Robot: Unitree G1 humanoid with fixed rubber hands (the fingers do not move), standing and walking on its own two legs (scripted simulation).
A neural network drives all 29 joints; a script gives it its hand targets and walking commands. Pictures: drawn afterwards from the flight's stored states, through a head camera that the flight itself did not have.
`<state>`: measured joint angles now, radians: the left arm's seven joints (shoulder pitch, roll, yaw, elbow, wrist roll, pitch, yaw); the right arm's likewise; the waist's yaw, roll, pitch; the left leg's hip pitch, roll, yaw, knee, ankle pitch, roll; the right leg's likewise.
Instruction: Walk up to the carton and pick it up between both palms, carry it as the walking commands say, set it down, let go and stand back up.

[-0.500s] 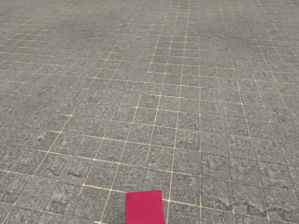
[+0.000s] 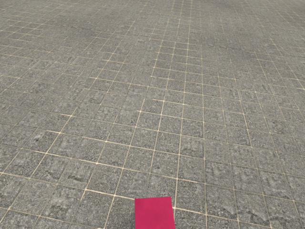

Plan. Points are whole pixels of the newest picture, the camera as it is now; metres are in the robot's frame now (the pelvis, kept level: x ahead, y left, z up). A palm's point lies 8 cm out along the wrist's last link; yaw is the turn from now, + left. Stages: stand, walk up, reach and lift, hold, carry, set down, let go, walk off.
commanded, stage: walk up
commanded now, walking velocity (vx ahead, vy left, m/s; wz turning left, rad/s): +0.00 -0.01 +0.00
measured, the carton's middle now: (152, 220) +0.34 -0.04 -0.67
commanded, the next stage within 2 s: stand in 0.84 s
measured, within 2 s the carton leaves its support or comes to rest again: neither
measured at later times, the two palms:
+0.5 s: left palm out of the picture -0.03 +0.19 -0.15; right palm out of the picture -0.02 -0.24 -0.15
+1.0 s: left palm out of the picture -0.03 +0.18 -0.15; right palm out of the picture +0.00 -0.24 -0.15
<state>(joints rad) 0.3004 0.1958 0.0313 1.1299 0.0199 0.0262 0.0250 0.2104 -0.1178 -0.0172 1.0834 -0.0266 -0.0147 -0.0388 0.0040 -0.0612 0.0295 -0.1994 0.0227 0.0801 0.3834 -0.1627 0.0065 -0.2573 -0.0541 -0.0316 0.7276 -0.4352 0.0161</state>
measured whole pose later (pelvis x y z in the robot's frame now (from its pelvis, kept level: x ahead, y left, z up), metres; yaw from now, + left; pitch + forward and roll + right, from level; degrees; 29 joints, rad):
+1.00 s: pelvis +0.01 -0.03 +0.00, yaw +1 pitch -2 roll +0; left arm 0.33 0.12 0.01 1.18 0.01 -0.03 0.05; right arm 0.27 -0.13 -0.02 1.17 -0.02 0.01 -0.04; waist 0.00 0.01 0.03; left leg -0.17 0.07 0.05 0.38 -0.18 -0.05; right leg -0.10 0.01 -0.09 0.39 -0.27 -0.04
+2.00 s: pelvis -0.10 +0.01 -0.11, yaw -3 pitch +16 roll +0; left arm -0.38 0.06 0.13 0.54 -0.06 0.46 0.11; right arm -0.46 -0.23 -0.14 0.70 0.01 0.41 0.09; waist 0.04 0.00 0.06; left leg -1.08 0.02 0.01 1.11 -0.32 -0.01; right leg -1.04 -0.01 -0.01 1.16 -0.40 0.00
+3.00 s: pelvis -0.09 +0.00 -0.22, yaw -3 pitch +50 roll +1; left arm -0.81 0.11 0.28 0.77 -0.05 0.02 0.10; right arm -0.90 -0.25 -0.16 0.89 0.06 0.01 -0.01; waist 0.04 -0.01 -0.20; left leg -1.95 0.00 -0.01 1.46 -0.38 -0.02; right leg -1.92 0.00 0.02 1.52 -0.47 0.00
